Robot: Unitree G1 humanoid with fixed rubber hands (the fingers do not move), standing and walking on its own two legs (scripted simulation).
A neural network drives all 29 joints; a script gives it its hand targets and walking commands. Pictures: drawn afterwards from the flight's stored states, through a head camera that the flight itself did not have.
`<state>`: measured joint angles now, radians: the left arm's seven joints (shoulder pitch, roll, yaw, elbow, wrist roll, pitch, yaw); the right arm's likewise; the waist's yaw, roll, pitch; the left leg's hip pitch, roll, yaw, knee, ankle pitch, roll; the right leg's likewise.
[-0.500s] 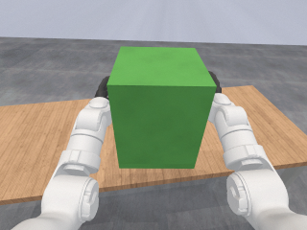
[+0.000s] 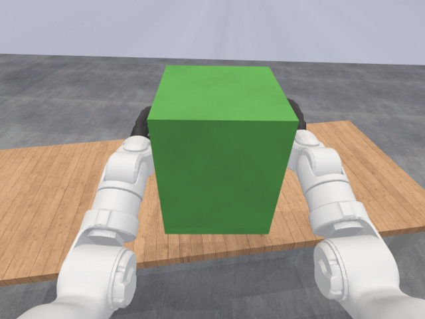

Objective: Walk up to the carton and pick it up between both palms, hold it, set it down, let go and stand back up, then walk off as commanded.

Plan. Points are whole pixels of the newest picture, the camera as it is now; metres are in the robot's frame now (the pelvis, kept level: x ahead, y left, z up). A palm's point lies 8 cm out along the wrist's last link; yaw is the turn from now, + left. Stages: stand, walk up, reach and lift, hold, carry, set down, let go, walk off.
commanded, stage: set down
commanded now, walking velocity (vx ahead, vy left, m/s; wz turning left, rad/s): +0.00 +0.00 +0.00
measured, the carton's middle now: (217, 149) +0.40 +0.01 +0.18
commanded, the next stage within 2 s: none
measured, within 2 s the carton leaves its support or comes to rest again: neither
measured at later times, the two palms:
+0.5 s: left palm (153, 146) +0.44 +0.14 +0.16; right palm (289, 146) +0.45 -0.15 +0.15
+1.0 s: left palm (151, 153) +0.45 +0.15 +0.14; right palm (282, 146) +0.47 -0.14 +0.14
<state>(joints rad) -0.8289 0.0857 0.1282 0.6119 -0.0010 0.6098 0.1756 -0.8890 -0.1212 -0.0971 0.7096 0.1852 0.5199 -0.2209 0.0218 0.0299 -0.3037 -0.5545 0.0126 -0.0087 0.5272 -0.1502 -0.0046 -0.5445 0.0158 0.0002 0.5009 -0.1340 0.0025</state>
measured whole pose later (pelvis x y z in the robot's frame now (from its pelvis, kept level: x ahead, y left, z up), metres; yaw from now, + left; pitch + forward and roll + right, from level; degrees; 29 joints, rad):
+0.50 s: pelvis +0.02 -0.01 +0.00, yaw +0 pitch +11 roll +1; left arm -0.82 0.03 0.27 0.64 0.13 0.38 0.10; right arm -0.85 -0.07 -0.13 0.72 0.15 0.28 -0.21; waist 0.02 0.03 -0.18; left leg -0.51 0.01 -0.01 0.46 -0.14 -0.02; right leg -0.53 0.02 0.00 0.49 -0.15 -0.01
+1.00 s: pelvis +0.04 -0.01 +0.01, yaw +0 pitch +13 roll +0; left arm -0.74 0.02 0.27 0.64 0.09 0.29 0.12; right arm -0.81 -0.07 -0.10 0.72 0.15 0.22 -0.21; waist 0.02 0.03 -0.19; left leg -0.51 0.01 -0.01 0.45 -0.16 -0.02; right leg -0.52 0.02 0.00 0.46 -0.16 -0.01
